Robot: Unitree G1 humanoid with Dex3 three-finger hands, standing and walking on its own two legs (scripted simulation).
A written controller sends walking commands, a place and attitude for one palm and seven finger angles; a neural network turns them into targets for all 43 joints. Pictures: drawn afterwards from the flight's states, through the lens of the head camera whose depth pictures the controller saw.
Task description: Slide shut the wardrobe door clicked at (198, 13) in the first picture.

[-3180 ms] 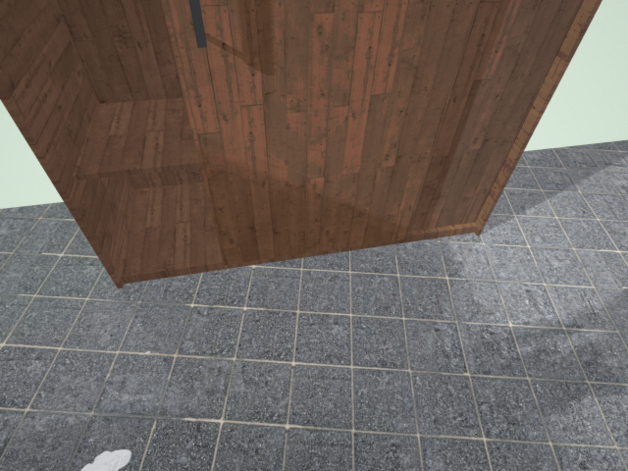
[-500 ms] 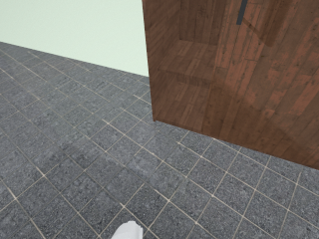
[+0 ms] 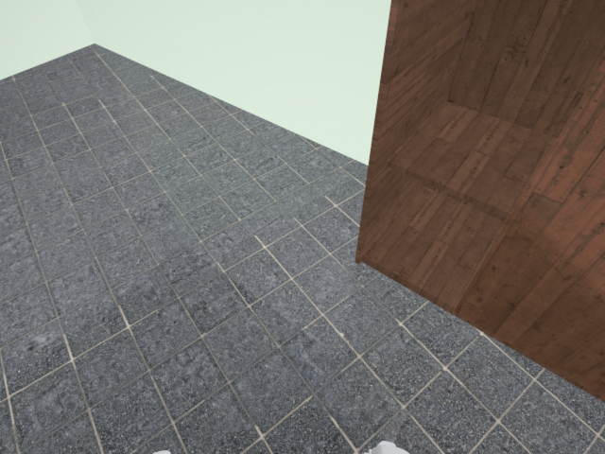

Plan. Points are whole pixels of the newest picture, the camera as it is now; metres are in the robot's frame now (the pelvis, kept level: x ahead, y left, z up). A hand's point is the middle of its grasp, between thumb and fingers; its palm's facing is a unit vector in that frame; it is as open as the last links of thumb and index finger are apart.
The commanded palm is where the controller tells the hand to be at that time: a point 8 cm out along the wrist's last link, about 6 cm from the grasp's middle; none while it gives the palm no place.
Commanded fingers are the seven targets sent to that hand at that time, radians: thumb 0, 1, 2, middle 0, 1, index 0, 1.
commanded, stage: turn to face it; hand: right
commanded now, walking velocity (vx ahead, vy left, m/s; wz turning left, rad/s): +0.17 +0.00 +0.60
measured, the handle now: out of the picture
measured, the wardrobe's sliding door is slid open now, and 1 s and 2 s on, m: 0.39 0.39 0.39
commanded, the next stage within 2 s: take the last steps up to it in 1.24 s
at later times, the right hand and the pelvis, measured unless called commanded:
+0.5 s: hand (452, 430) +0.21 -0.21 -0.16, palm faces +0.11 +0.98 -0.17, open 7.4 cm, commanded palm none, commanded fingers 0.00 -0.90 -0.90 0.20 0.30 0.20 0.30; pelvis +0.13 -0.03 +0.01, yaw -5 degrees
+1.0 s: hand out of the picture +0.06 -0.24 -0.19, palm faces +0.46 +0.85 -0.24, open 7.4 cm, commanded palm none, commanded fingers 0.00 -0.90 -0.90 0.20 0.30 0.20 0.30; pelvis +0.13 -0.04 -0.01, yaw -25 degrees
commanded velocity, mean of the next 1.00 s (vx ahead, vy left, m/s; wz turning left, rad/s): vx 0.00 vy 0.00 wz -0.53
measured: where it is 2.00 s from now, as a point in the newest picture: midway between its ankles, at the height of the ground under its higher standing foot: outside the picture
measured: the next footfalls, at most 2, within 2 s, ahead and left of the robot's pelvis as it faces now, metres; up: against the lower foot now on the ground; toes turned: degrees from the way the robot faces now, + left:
right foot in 0.06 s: +0.16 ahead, -0.12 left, +0.00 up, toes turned -6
left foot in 0.56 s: +0.19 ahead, +0.09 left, +0.00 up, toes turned -4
